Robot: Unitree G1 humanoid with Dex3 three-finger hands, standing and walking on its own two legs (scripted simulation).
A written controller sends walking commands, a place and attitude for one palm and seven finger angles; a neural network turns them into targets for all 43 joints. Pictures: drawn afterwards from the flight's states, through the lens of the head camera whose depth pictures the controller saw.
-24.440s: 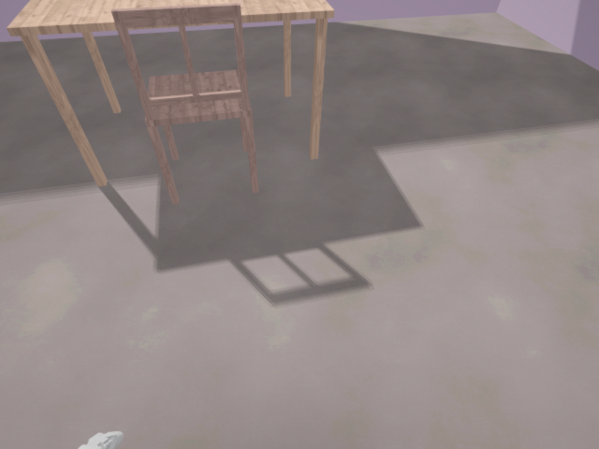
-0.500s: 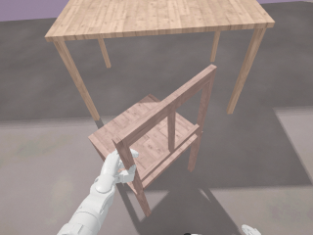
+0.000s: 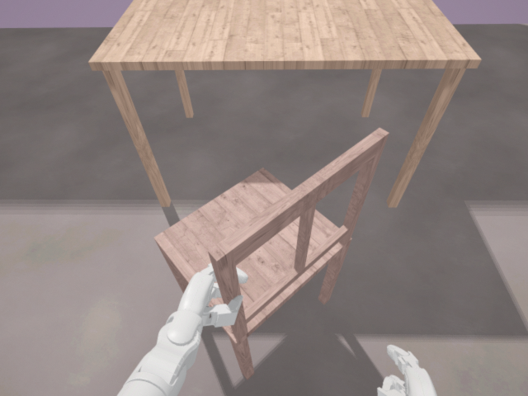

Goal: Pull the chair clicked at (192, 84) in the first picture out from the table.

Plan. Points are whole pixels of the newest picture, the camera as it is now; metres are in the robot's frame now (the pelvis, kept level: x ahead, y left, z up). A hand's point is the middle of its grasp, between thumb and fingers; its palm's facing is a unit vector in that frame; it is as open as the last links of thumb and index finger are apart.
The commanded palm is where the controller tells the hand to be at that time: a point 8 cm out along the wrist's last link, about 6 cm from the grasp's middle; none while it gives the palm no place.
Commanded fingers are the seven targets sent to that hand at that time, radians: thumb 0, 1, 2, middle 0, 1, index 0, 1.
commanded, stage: stop walking, hand still on the chair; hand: left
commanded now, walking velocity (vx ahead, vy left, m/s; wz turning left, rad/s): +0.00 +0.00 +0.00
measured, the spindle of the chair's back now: (303, 239) +0.43 -0.06 -0.10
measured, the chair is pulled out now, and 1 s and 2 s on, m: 0.45 0.45 0.45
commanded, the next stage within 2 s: open the thumb and straighten the fingers in 0.06 s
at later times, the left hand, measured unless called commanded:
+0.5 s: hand (217, 302) +0.28 +0.10 -0.06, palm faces -0.21 -0.96 -0.18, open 10.9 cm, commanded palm +0.27 +0.14 -0.04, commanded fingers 0.00 -0.55 0.20 -0.30 -0.87 -0.30 -0.87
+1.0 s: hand (218, 308) +0.27 +0.09 -0.07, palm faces -0.21 -0.96 -0.17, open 17.3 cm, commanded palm +0.25 +0.15 -0.05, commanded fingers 0.00 -0.55 0.20 0.00 0.00 0.00 0.00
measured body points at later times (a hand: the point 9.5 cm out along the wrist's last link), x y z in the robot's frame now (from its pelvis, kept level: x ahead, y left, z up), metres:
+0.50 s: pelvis -0.01 +0.00 -0.02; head +0.04 -0.01 +0.43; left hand +0.28 +0.15 -0.05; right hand +0.13 -0.26 -0.12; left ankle -0.05 +0.13 -0.74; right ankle +0.05 -0.14 -0.74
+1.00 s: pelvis +0.01 +0.00 -0.04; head +0.05 -0.03 +0.41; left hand +0.28 +0.15 -0.05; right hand +0.17 -0.25 -0.13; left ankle -0.05 +0.13 -0.74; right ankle +0.05 -0.14 -0.74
